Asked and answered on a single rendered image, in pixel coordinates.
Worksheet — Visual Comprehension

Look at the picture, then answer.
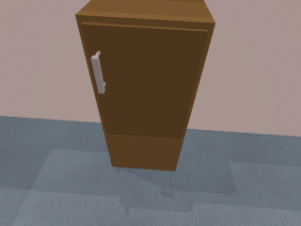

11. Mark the handle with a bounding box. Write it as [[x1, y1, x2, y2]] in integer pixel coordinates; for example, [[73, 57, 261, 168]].
[[91, 51, 106, 94]]

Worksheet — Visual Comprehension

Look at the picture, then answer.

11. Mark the cupboard door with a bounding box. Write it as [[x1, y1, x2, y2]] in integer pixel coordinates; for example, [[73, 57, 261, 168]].
[[81, 22, 208, 139]]

